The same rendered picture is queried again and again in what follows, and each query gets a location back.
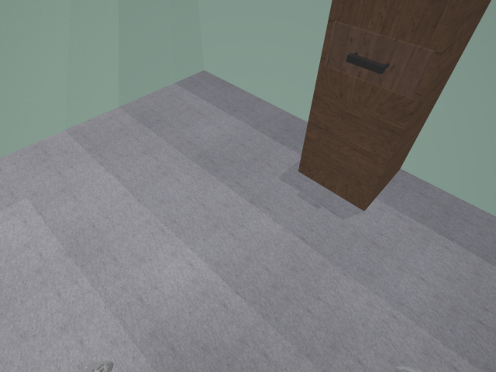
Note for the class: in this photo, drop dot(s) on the drawer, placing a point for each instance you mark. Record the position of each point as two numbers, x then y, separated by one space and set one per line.
408 62

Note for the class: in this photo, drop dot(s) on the cabinet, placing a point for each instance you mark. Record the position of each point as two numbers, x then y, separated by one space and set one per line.
359 133

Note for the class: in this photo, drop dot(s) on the handle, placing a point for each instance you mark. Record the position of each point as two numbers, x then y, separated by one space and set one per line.
363 62

